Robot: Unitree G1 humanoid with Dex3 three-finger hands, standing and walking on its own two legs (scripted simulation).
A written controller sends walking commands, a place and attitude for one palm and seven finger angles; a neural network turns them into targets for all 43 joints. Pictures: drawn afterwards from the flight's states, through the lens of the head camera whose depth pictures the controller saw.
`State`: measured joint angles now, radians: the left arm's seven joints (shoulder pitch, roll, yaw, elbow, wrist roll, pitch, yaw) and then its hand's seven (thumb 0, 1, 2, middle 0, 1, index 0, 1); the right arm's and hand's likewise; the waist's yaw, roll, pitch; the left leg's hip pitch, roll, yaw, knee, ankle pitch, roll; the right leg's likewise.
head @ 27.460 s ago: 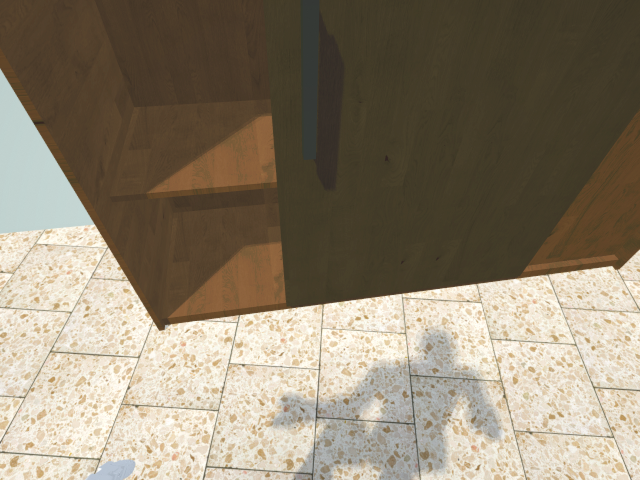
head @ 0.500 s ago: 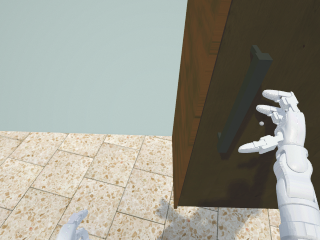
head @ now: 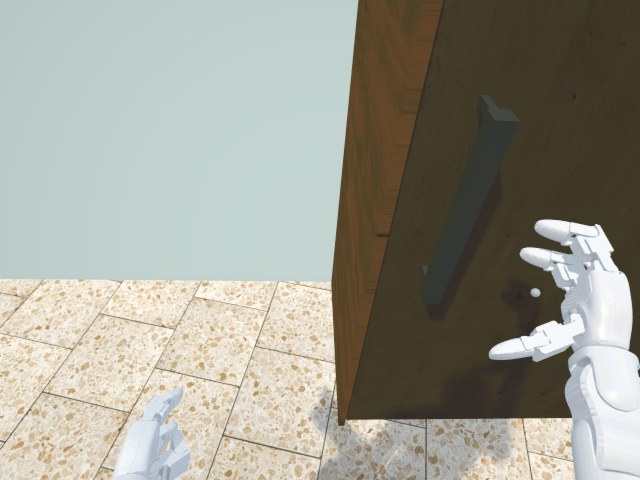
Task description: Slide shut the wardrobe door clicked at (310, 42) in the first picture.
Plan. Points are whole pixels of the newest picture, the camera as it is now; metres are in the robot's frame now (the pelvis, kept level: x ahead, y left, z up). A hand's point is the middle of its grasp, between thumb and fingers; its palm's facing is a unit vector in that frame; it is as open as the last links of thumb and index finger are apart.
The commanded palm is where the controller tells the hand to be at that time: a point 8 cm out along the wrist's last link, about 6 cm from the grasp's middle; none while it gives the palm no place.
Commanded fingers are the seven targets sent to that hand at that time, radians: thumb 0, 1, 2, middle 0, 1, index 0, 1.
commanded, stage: slip the hand off the handle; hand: right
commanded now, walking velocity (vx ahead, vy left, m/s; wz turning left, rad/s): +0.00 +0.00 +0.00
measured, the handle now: (453, 214) +0.43 -0.17 +0.13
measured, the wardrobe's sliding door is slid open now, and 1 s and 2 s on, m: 0.00 0.00 0.00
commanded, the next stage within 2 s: draw the hand back to the body in 0.22 s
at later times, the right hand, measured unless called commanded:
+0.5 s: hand (548, 334) +0.24 -0.22 +0.14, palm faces +0.02 +0.99 -0.10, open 14.7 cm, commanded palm +0.21 -0.27 +0.15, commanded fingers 0.00 0.55 -0.20 0.25 1.15 0.25 1.15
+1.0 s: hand (607, 354) +0.21 -0.26 +0.16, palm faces +0.36 +0.89 -0.27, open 13.9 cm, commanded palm +0.17 -0.29 +0.17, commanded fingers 0.00 0.04 -0.44 0.23 0.85 0.23 0.85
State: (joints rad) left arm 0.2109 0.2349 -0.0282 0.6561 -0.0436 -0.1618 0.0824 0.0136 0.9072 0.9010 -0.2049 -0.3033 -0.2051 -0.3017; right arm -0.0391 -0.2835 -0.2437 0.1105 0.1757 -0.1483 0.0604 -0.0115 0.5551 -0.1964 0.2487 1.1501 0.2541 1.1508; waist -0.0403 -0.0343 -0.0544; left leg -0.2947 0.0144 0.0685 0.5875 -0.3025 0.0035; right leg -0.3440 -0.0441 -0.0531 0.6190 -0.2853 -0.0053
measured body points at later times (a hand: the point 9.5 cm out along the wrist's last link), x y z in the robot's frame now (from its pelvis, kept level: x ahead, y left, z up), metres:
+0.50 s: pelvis +0.00 +0.01 +0.00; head -0.02 +0.02 +0.45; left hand +0.19 +0.23 -0.07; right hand +0.24 -0.27 +0.15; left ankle +0.00 +0.12 -0.73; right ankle +0.03 -0.11 -0.73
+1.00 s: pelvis +0.01 +0.00 +0.01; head -0.02 +0.01 +0.46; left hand +0.21 +0.21 -0.05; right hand +0.19 -0.30 +0.17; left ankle +0.00 +0.12 -0.73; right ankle +0.03 -0.11 -0.73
